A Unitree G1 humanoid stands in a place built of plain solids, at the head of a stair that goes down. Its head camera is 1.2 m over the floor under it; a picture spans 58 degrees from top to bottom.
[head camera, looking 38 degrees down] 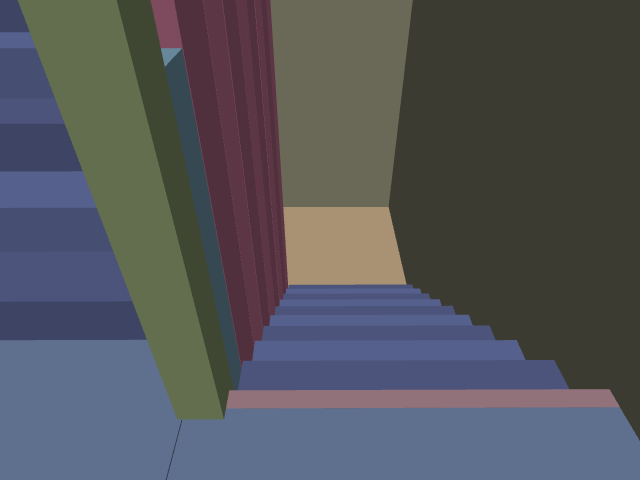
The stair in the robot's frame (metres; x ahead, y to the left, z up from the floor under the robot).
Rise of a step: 0.19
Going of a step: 0.25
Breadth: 1.20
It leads straight ahead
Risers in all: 10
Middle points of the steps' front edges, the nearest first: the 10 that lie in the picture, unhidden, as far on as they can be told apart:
0.78 -0.30 0.00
1.03 -0.30 -0.19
1.28 -0.30 -0.38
1.53 -0.30 -0.57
1.78 -0.30 -0.76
2.04 -0.30 -0.96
2.29 -0.30 -1.15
2.54 -0.30 -1.34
2.79 -0.30 -1.53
3.04 -0.30 -1.72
